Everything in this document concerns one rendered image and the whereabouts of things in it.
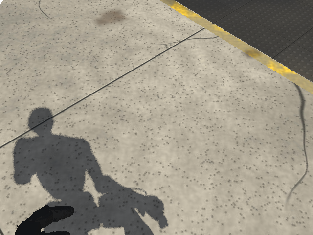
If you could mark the left robot hand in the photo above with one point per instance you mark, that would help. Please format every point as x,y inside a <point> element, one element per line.
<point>42,218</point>

